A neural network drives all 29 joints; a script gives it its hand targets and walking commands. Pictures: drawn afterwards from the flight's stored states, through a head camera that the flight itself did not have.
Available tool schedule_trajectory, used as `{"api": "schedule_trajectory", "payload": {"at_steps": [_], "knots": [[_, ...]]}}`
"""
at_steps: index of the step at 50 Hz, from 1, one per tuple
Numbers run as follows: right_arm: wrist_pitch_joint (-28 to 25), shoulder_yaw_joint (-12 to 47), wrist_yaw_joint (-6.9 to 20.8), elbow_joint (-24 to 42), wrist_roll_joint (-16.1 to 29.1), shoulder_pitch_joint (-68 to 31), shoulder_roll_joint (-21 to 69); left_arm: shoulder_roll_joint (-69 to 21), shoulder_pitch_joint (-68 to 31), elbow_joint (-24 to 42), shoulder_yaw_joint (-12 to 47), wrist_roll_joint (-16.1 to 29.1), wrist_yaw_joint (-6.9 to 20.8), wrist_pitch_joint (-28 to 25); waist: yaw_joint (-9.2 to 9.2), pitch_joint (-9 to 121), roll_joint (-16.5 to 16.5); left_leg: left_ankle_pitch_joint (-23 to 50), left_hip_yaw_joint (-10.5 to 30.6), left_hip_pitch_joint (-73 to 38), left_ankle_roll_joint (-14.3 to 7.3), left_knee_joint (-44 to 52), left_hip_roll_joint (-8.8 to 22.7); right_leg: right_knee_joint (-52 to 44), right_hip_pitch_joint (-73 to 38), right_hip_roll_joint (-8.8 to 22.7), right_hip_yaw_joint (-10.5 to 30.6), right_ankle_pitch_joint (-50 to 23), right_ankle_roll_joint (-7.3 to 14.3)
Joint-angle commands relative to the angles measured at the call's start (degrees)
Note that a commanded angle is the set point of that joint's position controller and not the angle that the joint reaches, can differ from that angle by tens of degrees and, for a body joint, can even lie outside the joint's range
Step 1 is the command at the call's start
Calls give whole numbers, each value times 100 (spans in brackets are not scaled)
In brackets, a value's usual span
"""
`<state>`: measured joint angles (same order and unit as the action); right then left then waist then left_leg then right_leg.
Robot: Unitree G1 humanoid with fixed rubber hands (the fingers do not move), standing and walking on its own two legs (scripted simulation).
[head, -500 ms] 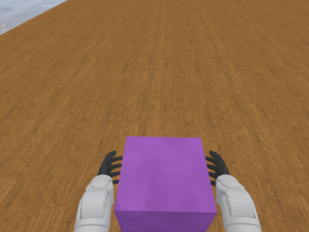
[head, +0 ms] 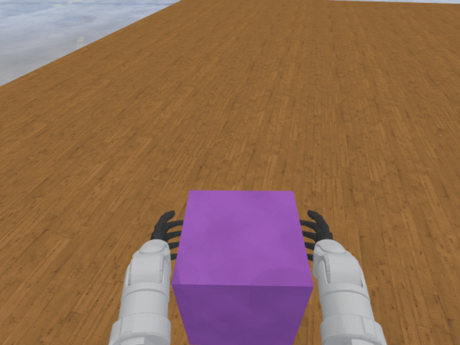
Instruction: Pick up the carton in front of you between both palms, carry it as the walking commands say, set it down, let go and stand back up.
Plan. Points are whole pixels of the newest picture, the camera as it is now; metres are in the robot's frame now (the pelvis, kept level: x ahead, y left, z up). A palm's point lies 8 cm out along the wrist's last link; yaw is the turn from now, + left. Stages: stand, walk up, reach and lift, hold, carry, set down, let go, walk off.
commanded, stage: set down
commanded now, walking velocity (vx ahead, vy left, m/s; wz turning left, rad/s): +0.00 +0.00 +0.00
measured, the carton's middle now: (240, 268) +0.31 +0.00 -0.04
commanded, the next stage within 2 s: none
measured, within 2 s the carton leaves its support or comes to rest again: neither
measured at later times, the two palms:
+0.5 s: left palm (195, 277) +0.37 +0.11 -0.19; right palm (315, 281) +0.35 -0.19 -0.18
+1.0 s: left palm (210, 283) +0.42 +0.08 -0.31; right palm (313, 291) +0.39 -0.22 -0.30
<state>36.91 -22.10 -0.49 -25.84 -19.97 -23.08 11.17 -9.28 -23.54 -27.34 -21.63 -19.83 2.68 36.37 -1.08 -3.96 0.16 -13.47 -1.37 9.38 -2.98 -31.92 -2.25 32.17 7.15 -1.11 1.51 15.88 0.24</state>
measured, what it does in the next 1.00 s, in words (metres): lowers itself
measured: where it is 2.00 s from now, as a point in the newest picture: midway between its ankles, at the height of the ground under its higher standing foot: outside the picture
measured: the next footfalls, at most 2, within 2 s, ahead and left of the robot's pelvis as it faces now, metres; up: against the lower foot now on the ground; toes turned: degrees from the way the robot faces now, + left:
none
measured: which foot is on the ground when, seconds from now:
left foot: down 0.00-1.00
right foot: down 0.00-1.00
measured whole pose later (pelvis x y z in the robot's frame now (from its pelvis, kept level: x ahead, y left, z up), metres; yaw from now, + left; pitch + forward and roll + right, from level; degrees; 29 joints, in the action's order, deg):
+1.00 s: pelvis -0.05 -0.01 -0.22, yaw +0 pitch +42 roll -1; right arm 13.0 -28.2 -1.6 -40.6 -11.3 -50.5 -0.5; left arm -2.7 -53.6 -43.6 -21.7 -11.8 -5.9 13.2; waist -5.2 7.7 2.5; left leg -26.3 0.1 106.0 -1.5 -90.8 -3.2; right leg 92.3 103.3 -2.1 -0.5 30.6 0.1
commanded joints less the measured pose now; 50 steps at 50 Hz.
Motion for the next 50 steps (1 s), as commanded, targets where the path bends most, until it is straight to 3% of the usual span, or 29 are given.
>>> {"api": "schedule_trajectory", "payload": {"at_steps": [1, 3, 8, 10, 11, 15, 16, 17, 18, 19, 21, 22, 23, 24, 25, 26, 27, 30, 31, 32, 33, 36, 39, 41, 44, 45, 47, 49, 50], "knots": [[-650, 1538, 1184, -956, 441, -3323, 4580, -4428, -3138, -1192, 1197, 302, 1117, -675, 169, 525, -114, -1120, 886, 199, -81, 314, 35, -317, 1369, -252, 406, 787, 187], [-925, 1548, 1029, -906, 326, -3201, 4568, -4263, -3145, -1200, 1019, 229, 1067, -997, 337, 838, -244, -504, 771, 772, -80, -15, 9, -274, 1120, -263, 460, 563, 242], [-1720, 1030, 840, -1016, 87, -3114, 3741, -3447, -3483, -1021, 1176, 116, 883, -1732, -112, 1679, 51, -44, 718, 1395, 59, -720, -143, 600, 2587, -498, 272, -105, 58], [-2071, 1580, 857, -962, 425, -3009, 3949, -3801, -3170, -913, 1605, 358, 814, -2143, 312, 2305, 172, 760, 716, 1923, 67, -1050, -216, 964, 2390, -438, 530, -1022, 72], [-2294, 1391, 823, -933, 291, -3315, 3732, -3948, -3649, -1220, 1668, 392, 759, -2233, -195, 2528, 246, 624, 708, 1858, 110, -1236, -237, 1125, 2928, -432, 462, -911, 84], [-2995, 2569, 709, -542, 950, -3315, 4195, -4177, -3325, -926, 2567, 754, 745, -2775, -55, 4533, 340, 2042, 642, 1674, 153, -2135, -455, 1775, 3553, -612, 373, -1677, 8], [-3029, 2455, 727, -736, 830, -3634, 4176, -4018, -4154, -583, 2786, 912, 685, -3011, -435, 4885, 130, 1799, 631, 2335, 233, -2344, -384, 2107, 3725, -668, 253, -1725, -70], [-3101, 2681, 708, -716, 1162, -3776, 4446, -3891, -4264, -299, 3100, 1110, 648, -3138, -29, 5300, 346, 1880, 571, 2670, 250, -2511, -471, 2395, 3485, -665, 316, -1896, -55], [-3221, 3255, 727, -374, 1362, -4033, 4224, -4174, -4009, -538, 3074, 1306, 581, -3177, -12, 5914, -25, 2245, 550, 3159, 233, -2797, -475, 2620, 3307, -563, 436, -2578, -36], [-3200, 3158, 707, -541, 1202, -3645, 4267, -4237, -4310, -263, 3523, 1487, 497, -3223, -592, 6491, 136, 2084, 667, 3212, 314, -3079, -500, 3019, 3372, -621, 416, -2643, -17], [-3169, 3347, 611, -331, 1325, -4064, 4030, -4247, -3834, -657, 3434, 1357, 400, -3132, -385, 6402, 74, 1627, 429, 3734, 330, -3171, -544, 3110, 3562, -619, 213, -2264, -147], [-3185, 3805, 574, -125, 1722, -4295, 4558, -4235, -3978, -369, 3539, 1573, 389, -3185, 71, 6634, -20, 1588, 390, 3841, 267, -3306, -563, 3162, 3555, -618, 325, -2068, -189], [-3114, 3684, 605, -269, 1511, -3965, 4357, -4566, -3520, -1072, 3483, 1409, 332, -3044, -136, 6664, 82, 1737, 481, 4117, 298, -3245, -560, 3257, 3580, -629, 403, -2542, -237], [-2999, 3783, 612, -565, 1750, -3826, 4760, -4101, -3912, -490, 3316, 1297, 308, -3107, 280, 6812, -63, 1735, 349, 4084, 239, -3542, -657, 3141, 3974, -606, 658, -2467, -320], [-3045, 3830, 609, 13, 1792, -4206, 4598, -4346, -4099, -421, 3483, 1486, 329, -3037, -241, 7068, -201, 1196, 345, 4219, 280, -3602, -615, 3345, 3761, -665, 271, -1949, -347], [-2918, 3646, 587, -375, 1655, -4142, 4318, -4561, -4071, -682, 3501, 1500, 338, -2904, -161, 6741, 123, 980, 315, 4595, 304, -3613, -697, 3362, 3833, -612, 382, -1889, -263], [-2788, 3387, 652, -473, 1477, -4221, 4096, -4339, -4655, -441, 3527, 1636, 363, -2847, -430, 6343, -241, 355, 335, 4707, 318, -3542, -710, 3276, 4290, -694, 188, -1130, -284], [-2589, 3046, 660, -1018, 1476, -4393, 4489, -4295, -4645, -1187, 2771, 1147, 424, -2675, -17, 5593, -27, 62, 394, 5311, 163, -3742, -624, 3384, 5490, -674, 294, -352, -238], [-2584, 2976, 638, -906, 1310, -4333, 4456, -4547, -4633, -1036, 2983, 1133, 474, -2618, -338, 5781, -31, 98, 310, 5385, 239, -3930, -744, 3404, 5153, -691, 362, -664, -258], [-2590, 2934, 719, -787, 1467, -4913, 4496, -4397, -4791, -1321, 2833, 1105, 468, -2581, 62, 5805, 25, 212, 356, 5421, 185, -3899, -739, 3640, 5508, -745, 250, -672, -286], [-2582, 3025, 783, -586, 1547, -5037, 4519, -4769, -5237, -1103, 2997, 1435, 467, -2667, -469, 6240, -78, 359, 392, 5647, 200, -4132, -697, 3785, 5008, -719, 294, -1056, -237], [-2474, 2127, 896, -1567, 1158, -5071, 4135, -4317, -5454, -1423, 2415, 1030, 315, -2635, -357, 5560, 134, -243, 417, 5746, 220, -4147, -704, 4092, 6623, -762, 98, -151, -218], [-2542, 2223, 982, -1594, 1133, -5093, 3893, -4597, -5111, -1714, 2475, 916, 110, -2590, -321, 5875, 323, 240, 407, 5783, 329, -4590, -758, 4443, 7163, -843, -13, -379, -247], [-2525, 1832, 1064, -1841, 1204, -5197, 3420, -4458, -5549, -1658, 2315, 1097, 64, -2560, -650, 5846, 572, -95, 450, 5724, 402, -4722, -749, 4635, 7411, -764, -125, -69, -127], [-2554, 1656, 1121, -1551, 1197, -5627, 3428, -4244, -5643, -2091, 2156, 852, -38, -2509, -512, 5592, 526, -244, 350, 6409, 336, -5178, -727, 4903, 7811, -779, -22, -37, -125], [-2511, 1834, 1108, -1625, 1133, -5742, 3462, -4669, -6234, -1636, 2384, 1121, -35, -2630, -951, 5852, 518, -191, 438, 6173, 348, -5205, -779, 4942, 7756, -799, -87, -104, -60], [-2547, 2106, 1147, -1219, 1553, -6174, 3396, -4213, -6704, -1261, 2531, 1286, -119, -2568, -646, 6678, 622, -39, 208, 6004, 422, -5473, -825, 5230, 7561, -758, -122, -126, -130], [-2503, 2098, 1101, -1256, 1479, -6345, 3207, -4522, -6682, -1675, 2582, 1414, -139, -2486, -956, 6948, 657, -163, 344, 6032, 448, -5626, -836, 5419, 7696, -728, -168, -120, -138], [-2419, 1970, 1083, -1324, 1538, -6585, 3444, -4168, -6663, -1590, 2553, 1288, -167, -2487, -575, 6644, 307, -276, 253, 6254, 348, -5608, -812, 5362, 7653, -718, -176, -93, -212]]}}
